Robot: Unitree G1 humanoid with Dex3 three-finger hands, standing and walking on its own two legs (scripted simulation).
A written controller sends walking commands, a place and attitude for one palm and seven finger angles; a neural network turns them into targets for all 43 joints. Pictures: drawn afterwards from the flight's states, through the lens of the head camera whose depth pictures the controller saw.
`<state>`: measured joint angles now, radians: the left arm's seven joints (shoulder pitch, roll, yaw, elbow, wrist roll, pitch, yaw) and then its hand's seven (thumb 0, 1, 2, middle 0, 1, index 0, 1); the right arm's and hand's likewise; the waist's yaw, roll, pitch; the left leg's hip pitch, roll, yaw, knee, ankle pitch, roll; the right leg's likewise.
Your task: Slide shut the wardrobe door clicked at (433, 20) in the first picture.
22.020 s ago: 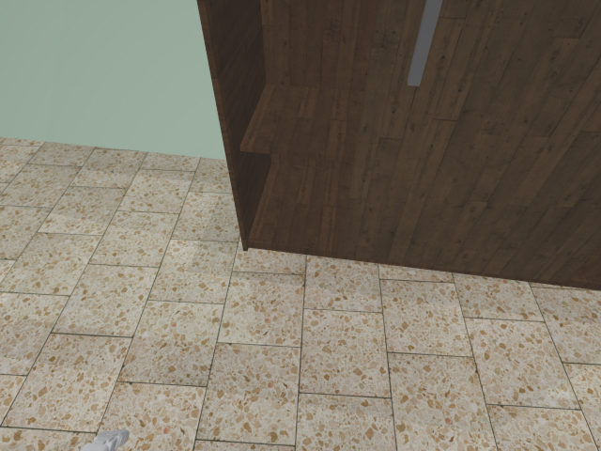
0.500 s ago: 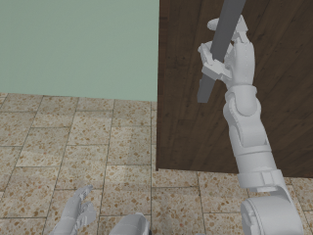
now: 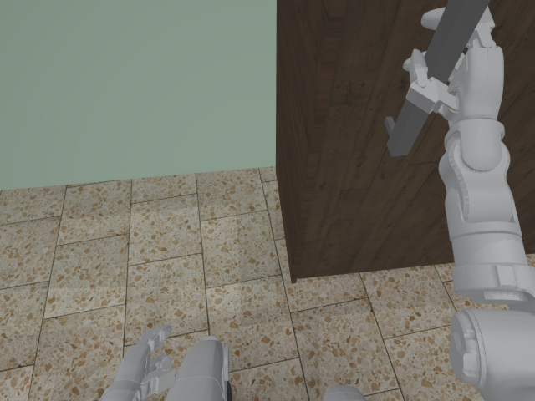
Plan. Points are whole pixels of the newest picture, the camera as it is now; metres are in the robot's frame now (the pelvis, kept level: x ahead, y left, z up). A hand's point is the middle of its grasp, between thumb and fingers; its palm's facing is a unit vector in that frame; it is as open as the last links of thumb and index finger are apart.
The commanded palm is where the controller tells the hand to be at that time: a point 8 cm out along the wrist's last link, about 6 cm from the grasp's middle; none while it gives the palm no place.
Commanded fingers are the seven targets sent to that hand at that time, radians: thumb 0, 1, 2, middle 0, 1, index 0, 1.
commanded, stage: stop walking and hold the door there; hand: right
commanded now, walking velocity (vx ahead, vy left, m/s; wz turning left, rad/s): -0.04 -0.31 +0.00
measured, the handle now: (425, 63) +0.48 -0.23 +0.20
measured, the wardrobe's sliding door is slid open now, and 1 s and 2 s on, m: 0.00 0.00 0.01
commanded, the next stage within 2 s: none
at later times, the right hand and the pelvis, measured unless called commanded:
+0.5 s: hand (419, 78) +0.45 -0.21 +0.20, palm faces +0.47 +0.86 -0.21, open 6.5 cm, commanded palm +0.41 -0.26 +0.19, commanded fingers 0.00 -0.90 -0.90 0.45 1.40 0.45 1.40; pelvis +0.03 +0.08 +0.00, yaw +4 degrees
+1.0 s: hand (421, 79) +0.45 -0.21 +0.20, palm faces +0.40 +0.88 -0.26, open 6.2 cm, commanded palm +0.41 -0.27 +0.19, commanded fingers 0.00 -0.90 -0.90 0.45 1.40 0.45 1.40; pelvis +0.04 +0.07 +0.00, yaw +7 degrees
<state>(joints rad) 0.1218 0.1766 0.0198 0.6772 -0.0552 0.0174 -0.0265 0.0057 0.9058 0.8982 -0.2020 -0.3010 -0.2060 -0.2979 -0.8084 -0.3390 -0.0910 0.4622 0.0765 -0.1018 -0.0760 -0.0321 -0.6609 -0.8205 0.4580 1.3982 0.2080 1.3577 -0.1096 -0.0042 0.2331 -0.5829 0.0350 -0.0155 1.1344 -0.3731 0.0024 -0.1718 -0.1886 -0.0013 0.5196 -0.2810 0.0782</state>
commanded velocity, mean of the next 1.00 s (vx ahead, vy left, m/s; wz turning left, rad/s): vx -0.04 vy -0.12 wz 0.00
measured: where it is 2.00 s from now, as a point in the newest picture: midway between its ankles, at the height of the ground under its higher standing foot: outside the picture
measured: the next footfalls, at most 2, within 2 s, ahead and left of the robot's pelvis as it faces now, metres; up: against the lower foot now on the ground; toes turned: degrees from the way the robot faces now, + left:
left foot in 0.12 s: +0.14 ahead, +0.22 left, +0.00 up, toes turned +6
right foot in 0.52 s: +0.09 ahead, -0.04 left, +0.00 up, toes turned +2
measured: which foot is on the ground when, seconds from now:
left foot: up 0.00-0.10, down 0.12-1.00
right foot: down 0.00-0.12, up 0.14-0.50, down 0.52-1.00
